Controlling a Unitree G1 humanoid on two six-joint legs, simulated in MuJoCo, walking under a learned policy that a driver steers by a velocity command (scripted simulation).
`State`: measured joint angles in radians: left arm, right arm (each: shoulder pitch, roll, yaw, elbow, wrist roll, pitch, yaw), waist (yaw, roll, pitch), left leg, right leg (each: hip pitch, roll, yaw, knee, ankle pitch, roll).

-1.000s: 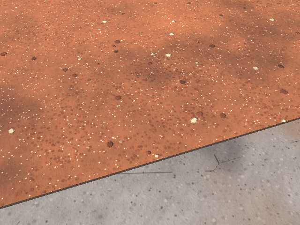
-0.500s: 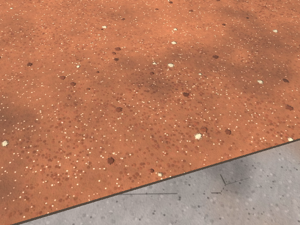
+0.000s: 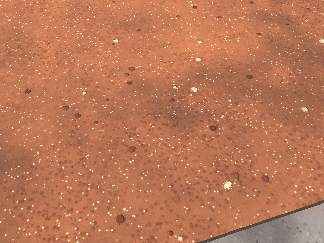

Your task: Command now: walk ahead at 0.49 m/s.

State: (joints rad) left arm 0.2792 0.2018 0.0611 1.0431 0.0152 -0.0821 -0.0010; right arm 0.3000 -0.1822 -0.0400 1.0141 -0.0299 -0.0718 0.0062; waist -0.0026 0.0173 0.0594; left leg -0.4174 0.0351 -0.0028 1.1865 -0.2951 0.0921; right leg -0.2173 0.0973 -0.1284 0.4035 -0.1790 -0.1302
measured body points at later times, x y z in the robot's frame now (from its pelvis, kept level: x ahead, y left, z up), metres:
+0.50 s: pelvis +0.28 +0.04 +0.00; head +0.31 +0.05 +0.45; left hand +0.28 +0.29 -0.15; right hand +0.36 -0.21 -0.14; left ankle +0.33 +0.10 -0.74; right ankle +0.17 -0.07 -0.64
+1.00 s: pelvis +0.57 +0.01 -0.04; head +0.61 +0.00 +0.41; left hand +0.72 +0.29 -0.13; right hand +0.60 -0.27 -0.18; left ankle +0.36 +0.10 -0.68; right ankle +0.66 -0.06 -0.78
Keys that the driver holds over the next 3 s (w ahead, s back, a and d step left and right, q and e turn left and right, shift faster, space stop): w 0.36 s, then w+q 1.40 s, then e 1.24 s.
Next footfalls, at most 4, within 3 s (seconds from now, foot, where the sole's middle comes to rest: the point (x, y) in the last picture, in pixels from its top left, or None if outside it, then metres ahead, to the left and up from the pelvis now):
0.38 left None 0.37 0.10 -0.77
0.94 right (181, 197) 0.70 -0.05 -0.81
1.46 left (128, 165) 0.87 0.20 -0.81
1.98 right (113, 118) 1.18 0.30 -0.81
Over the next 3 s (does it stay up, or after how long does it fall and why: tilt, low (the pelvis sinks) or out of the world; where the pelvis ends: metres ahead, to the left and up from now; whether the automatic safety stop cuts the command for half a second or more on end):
stays up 1.02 0.30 -0.04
